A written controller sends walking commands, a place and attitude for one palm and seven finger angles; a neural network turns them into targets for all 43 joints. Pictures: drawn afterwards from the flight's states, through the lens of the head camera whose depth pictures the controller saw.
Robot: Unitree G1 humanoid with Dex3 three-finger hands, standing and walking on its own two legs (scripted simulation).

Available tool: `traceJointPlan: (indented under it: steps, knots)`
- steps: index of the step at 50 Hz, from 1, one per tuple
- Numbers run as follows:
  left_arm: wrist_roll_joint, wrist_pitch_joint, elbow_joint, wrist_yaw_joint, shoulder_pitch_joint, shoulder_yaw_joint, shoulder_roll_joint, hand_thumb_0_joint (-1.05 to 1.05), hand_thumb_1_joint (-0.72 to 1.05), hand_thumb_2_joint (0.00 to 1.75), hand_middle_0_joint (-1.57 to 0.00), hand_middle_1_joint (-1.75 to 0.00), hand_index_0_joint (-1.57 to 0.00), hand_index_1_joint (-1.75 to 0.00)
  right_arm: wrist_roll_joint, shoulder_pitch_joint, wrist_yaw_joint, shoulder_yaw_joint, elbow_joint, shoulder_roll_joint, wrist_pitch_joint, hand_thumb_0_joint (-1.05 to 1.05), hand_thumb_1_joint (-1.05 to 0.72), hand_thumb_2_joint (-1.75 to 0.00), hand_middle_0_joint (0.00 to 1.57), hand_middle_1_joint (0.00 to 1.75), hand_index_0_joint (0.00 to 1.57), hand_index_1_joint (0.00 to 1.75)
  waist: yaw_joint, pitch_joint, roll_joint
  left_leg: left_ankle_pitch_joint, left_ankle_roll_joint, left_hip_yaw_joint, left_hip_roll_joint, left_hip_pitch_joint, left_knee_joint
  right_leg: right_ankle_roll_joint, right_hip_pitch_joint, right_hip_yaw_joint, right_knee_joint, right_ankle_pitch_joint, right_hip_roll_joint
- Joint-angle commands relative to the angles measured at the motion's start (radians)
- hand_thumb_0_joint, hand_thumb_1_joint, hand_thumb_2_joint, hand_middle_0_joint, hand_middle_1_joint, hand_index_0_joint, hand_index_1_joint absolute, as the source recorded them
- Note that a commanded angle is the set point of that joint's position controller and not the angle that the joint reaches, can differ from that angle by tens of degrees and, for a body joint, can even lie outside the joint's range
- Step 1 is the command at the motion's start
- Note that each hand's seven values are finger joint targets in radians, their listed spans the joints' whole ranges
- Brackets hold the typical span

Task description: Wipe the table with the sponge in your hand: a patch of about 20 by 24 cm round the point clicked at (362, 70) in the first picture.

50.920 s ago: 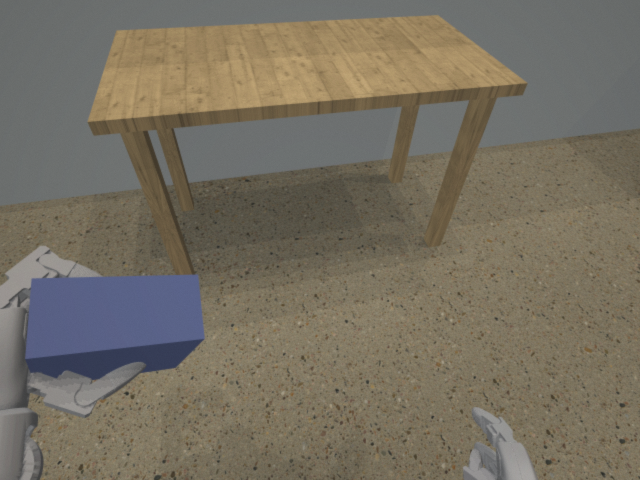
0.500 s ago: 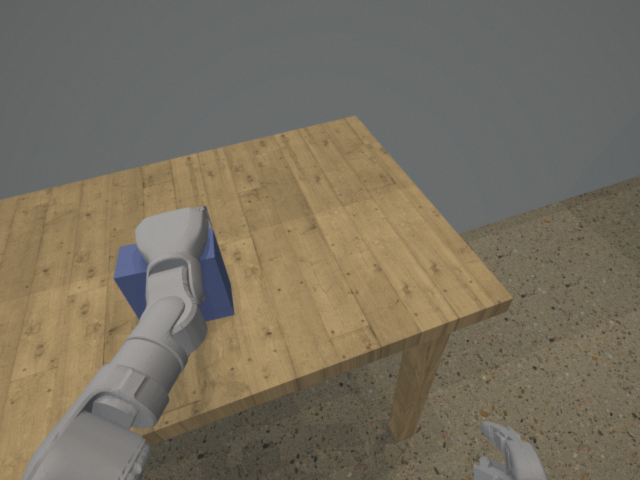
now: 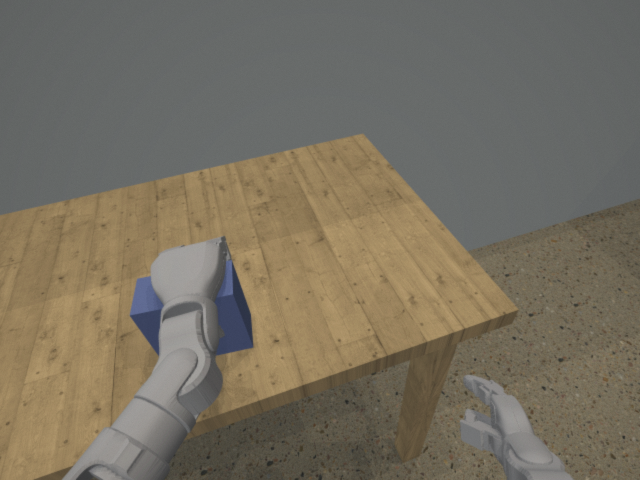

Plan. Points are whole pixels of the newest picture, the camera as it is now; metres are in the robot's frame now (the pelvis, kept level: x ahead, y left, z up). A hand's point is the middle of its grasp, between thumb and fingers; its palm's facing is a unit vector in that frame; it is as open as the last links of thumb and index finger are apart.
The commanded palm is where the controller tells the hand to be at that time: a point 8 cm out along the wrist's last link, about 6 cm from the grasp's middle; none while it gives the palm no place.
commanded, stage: wipe back along the middle lane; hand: left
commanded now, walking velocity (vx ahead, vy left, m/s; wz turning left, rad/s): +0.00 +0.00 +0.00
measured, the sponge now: (202, 323) +0.32 +0.22 +0.02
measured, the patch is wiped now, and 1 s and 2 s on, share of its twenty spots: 0.70 0.70 0.85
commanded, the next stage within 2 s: slide across to the third lane in 0.32 s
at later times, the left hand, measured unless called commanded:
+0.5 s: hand (217, 320) +0.29 +0.17 +0.08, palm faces +0.07 -0.08 -0.99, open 10.3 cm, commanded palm +0.25 +0.15 +0.12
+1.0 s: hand (255, 316) +0.30 +0.12 +0.08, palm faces +0.04 -0.08 -1.00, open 10.3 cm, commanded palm +0.27 +0.11 +0.13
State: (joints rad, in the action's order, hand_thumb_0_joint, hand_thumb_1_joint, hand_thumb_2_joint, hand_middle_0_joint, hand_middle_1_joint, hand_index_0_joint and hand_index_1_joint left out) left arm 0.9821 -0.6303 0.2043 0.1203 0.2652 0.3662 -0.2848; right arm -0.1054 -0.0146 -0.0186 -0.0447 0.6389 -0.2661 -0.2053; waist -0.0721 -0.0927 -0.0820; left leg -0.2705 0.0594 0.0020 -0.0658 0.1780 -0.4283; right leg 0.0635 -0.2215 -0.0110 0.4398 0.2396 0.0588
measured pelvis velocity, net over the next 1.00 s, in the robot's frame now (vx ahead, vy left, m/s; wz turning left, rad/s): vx -0.03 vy -0.04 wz -0.01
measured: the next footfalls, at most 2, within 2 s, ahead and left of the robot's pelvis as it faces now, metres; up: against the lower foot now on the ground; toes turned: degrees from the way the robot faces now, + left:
none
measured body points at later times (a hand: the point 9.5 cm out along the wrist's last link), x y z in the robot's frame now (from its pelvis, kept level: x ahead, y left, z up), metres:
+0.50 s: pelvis -0.02 -0.01 +0.00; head -0.05 -0.06 +0.44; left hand +0.28 +0.17 +0.13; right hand +0.22 -0.22 -0.09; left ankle -0.03 +0.08 -0.74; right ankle -0.01 -0.08 -0.74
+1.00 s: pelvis -0.03 -0.04 +0.00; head -0.06 -0.09 +0.44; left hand +0.29 +0.12 +0.13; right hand +0.22 -0.25 -0.08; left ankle -0.03 +0.08 -0.74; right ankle -0.01 -0.08 -0.74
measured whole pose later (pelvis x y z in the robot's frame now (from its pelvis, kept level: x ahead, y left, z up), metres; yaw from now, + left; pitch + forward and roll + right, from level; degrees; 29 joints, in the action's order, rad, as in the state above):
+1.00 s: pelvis -0.03 -0.04 +0.00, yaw -1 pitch -1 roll +2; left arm 0.95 -0.69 0.22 0.12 0.28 0.44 -0.24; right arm -0.10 -0.03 -0.03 -0.04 0.68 -0.26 -0.17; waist -0.07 -0.07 -0.09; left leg -0.24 0.01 0.01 -0.03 0.16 -0.43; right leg 0.12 -0.22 -0.02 0.46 0.21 0.10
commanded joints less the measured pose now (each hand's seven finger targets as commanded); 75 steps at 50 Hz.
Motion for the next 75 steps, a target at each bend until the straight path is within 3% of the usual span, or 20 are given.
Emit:
traceJointPlan:
  steps: [1,9,10,14,17,20,24,32,39,46,54,57,59,60,62,64,67,69,72,75]
  knots:
    - [-0.040,-0.015,-0.131,-0.019,0.133,-0.037,-0.015,0.00,0.10,1.30,-1.20,-1.60,-1.20,-1.60,0.003,-0.214,-0.009,0.033,-0.169,-0.091,0.043,0.00,-0.90,-0.90,0.20,0.30,0.20,0.30,0.002,-0.159,0.144,0.326,-0.013,0.051,0.038,-0.003,0.023,0.027,0.134,0.065,-0.009,-0.349,-0.026]
    - [-0.036,-0.039,-0.186,-0.019,0.085,-0.028,-0.007,0.00,0.10,1.30,-1.20,-1.60,-1.20,-1.60,0.005,-0.249,-0.023,0.030,-0.178,-0.088,0.040,0.00,-0.90,-0.90,0.20,0.30,0.20,0.30,-0.011,-0.131,0.150,0.259,-0.011,0.063,0.042,0.016,0.035,0.030,0.110,0.078,-0.012,-0.250,-0.017]
    - [-0.030,-0.041,-0.187,-0.021,0.116,0.029,0.040,0.00,0.10,1.30,-1.20,-1.60,-1.20,-1.60,0.006,-0.243,-0.024,0.027,-0.177,-0.085,0.040,0.00,-0.90,-0.90,0.20,0.30,0.20,0.30,0.004,-0.136,0.147,0.261,-0.009,0.055,0.040,0.008,0.028,0.026,0.109,0.067,-0.005,-0.254,-0.022]
    - [-0.034,-0.044,-0.189,-0.016,0.078,-0.038,-0.019,0.00,0.10,1.30,-1.20,-1.60,-1.20,-1.60,0.005,-0.247,-0.023,0.031,-0.176,-0.088,0.045,0.00,-0.90,-0.90,0.20,0.30,0.20,0.30,-0.014,-0.133,0.163,0.218,-0.006,0.059,0.039,0.027,0.035,0.027,0.113,0.086,-0.014,-0.205,-0.015]
    - [-0.033,-0.044,-0.187,-0.022,0.087,0.026,0.034,0.00,0.10,1.30,-1.20,-1.60,-1.20,-1.60,0.003,-0.254,-0.025,0.026,-0.179,-0.082,0.047,0.00,-0.90,-0.90,0.20,0.30,0.20,0.30,-0.001,-0.097,0.158,0.189,-0.006,0.052,0.038,0.034,0.037,0.022,0.093,0.074,-0.019,-0.164,-0.021]
    - [-0.039,-0.043,-0.209,-0.020,0.032,0.009,0.025,0.00,0.10,1.30,-1.20,-1.60,-1.20,-1.60,0.004,-0.253,-0.029,0.029,-0.186,-0.082,0.049,0.00,-0.90,-0.90,0.20,0.30,0.20,0.30,-0.012,-0.114,0.148,0.192,-0.002,0.048,0.034,0.035,0.030,0.022,0.116,0.084,-0.013,-0.170,-0.021]
    - [-0.039,-0.041,-0.258,-0.019,0.111,-0.003,-0.002,0.00,0.10,1.30,-1.20,-1.60,-1.20,-1.60,0.005,-0.265,-0.024,0.033,-0.182,-0.083,0.052,0.00,-0.90,-0.90,0.20,0.30,0.20,0.30,-0.003,-0.113,0.152,0.167,0.001,0.053,0.034,0.039,0.036,0.022,0.108,0.110,-0.031,-0.144,-0.020]
    - [-0.038,-0.018,-0.251,-0.015,0.231,0.080,0.062,0.00,0.10,1.30,-1.20,-1.60,-1.20,-1.60,0.005,-0.259,-0.023,0.035,-0.164,-0.070,0.084,0.00,-0.90,-0.90,0.20,0.30,0.20,0.30,0.011,-0.124,0.160,0.163,0.007,0.043,0.029,0.012,0.032,0.014,0.107,0.102,-0.043,-0.138,-0.027]
    - [-0.041,-0.020,-0.198,0.017,0.253,-0.032,-0.028,0.00,0.10,1.30,-1.20,-1.60,-1.20,-1.60,0.013,-0.267,-0.011,0.035,-0.140,-0.075,0.085,0.00,-0.90,-0.90,0.20,0.30,0.20,0.30,-0.004,-0.127,0.191,0.144,-0.001,0.027,0.024,0.044,0.040,0.009,0.147,0.147,-0.070,-0.140,-0.032]
    - [-0.034,-0.032,-0.153,0.013,0.311,0.025,0.019,0.00,0.10,1.30,-1.20,-1.60,-1.20,-1.60,0.011,-0.267,-0.009,0.032,-0.134,-0.067,0.085,0.00,-0.90,-0.90,0.20,0.30,0.20,0.30,0.015,-0.139,0.129,0.150,-0.003,0.010,0.018,0.047,0.027,0.005,0.153,0.160,-0.079,-0.163,-0.047]
    - [-0.051,-0.018,-0.107,0.009,0.381,0.024,0.027,0.00,0.10,1.30,-1.20,-1.60,-1.20,-1.60,0.007,-0.257,-0.001,0.037,-0.133,-0.068,0.096,0.00,-0.90,-0.90,0.20,0.30,0.20,0.30,0.023,-0.166,0.192,0.124,0.001,0.011,0.013,0.063,0.025,-0.005,0.160,0.187,-0.103,-0.124,-0.055]
    - [-0.051,-0.013,-0.072,0.012,0.385,0.083,0.091,0.00,0.10,1.30,-1.20,-1.60,-1.20,-1.60,0.008,-0.245,-0.006,0.040,-0.126,-0.066,0.099,0.00,-0.90,-0.90,0.20,0.30,0.20,0.30,0.030,-0.164,0.191,0.139,0.001,0.003,0.013,0.060,0.016,-0.008,0.157,0.163,-0.088,-0.167,-0.061]
    - [-0.046,-0.017,-0.051,0.022,0.359,-0.003,0.012,0.00,0.10,1.30,-1.20,-1.60,-1.20,-1.60,0.010,-0.254,-0.005,0.040,-0.123,-0.072,0.092,0.00,-0.90,-0.90,0.20,0.30,0.20,0.30,0.009,-0.175,0.179,0.143,-0.003,0.010,0.015,0.073,0.025,-0.002,0.171,0.184,-0.091,-0.172,-0.056]
    - [-0.046,-0.023,-0.020,0.025,0.383,0.035,0.051,0.00,0.10,1.30,-1.20,-1.60,-1.20,-1.60,0.010,-0.245,-0.002,0.036,-0.119,-0.070,0.089,0.00,-0.90,-0.90,0.20,0.30,0.20,0.30,0.021,-0.166,0.184,0.131,-0.003,-0.001,0.014,0.083,0.025,-0.008,0.172,0.167,-0.089,-0.157,-0.064]
    - [-0.039,-0.031,0.036,0.034,0.413,0.007,0.022,0.00,0.10,1.30,-1.20,-1.60,-1.20,-1.60,0.009,-0.238,0.005,0.035,-0.108,-0.074,0.085,0.00,-0.90,-0.90,0.20,0.30,0.20,0.30,0.025,-0.127,0.197,0.108,-0.008,-0.004,0.018,0.106,0.030,-0.011,0.152,0.181,-0.106,-0.123,-0.065]
    - [-0.038,-0.035,0.062,0.043,0.448,-0.071,-0.064,0.00,0.10,1.30,-1.20,-1.60,-1.20,-1.60,0.011,-0.242,0.017,0.034,-0.100,-0.081,0.079,0.00,-0.90,-0.90,0.20,0.30,0.20,0.30,0.019,-0.128,0.194,0.086,-0.011,0.002,0.017,0.121,0.034,-0.009,0.156,0.227,-0.132,-0.064,-0.067]
    - [-0.040,-0.041,0.115,0.040,0.477,-0.019,-0.004,0.00,0.10,1.30,-1.20,-1.60,-1.20,-1.60,0.009,-0.229,0.027,0.031,-0.100,-0.076,0.078,0.00,-0.90,-0.90,0.20,0.30,0.20,0.30,0.033,-0.128,0.185,0.089,-0.010,-0.007,0.017,0.127,0.033,-0.013,0.154,0.211,-0.128,-0.079,-0.075]
    - [-0.033,-0.037,0.157,0.037,0.502,-0.072,-0.067,0.00,0.10,1.30,-1.20,-1.60,-1.20,-1.60,0.009,-0.220,0.037,0.029,-0.095,-0.083,0.073,0.00,-0.90,-0.90,0.20,0.30,0.20,0.30,0.033,-0.140,0.187,0.076,-0.012,0.005,0.017,0.145,0.035,-0.010,0.154,0.242,-0.140,-0.036,-0.075]
    - [-0.025,-0.031,0.236,0.030,0.548,-0.045,-0.047,0.00,0.10,1.30,-1.20,-1.60,-1.20,-1.60,0.008,-0.193,0.051,0.028,-0.089,-0.086,0.069,0.00,-0.90,-0.90,0.20,0.30,0.20,0.30,0.051,-0.134,0.177,0.062,-0.013,0.000,0.018,0.160,0.030,-0.014,0.136,0.240,-0.144,-0.006,-0.084]
    - [-0.027,-0.015,0.298,0.031,0.554,-0.107,-0.115,0.00,0.10,1.30,-1.20,-1.60,-1.20,-1.60,0.012,-0.166,0.064,0.027,-0.080,-0.096,0.068,0.00,-0.90,-0.90,0.20,0.30,0.20,0.30,0.047,-0.170,0.172,0.068,-0.015,0.005,0.019,0.191,0.020,-0.022,0.170,0.265,-0.133,-0.033,-0.093]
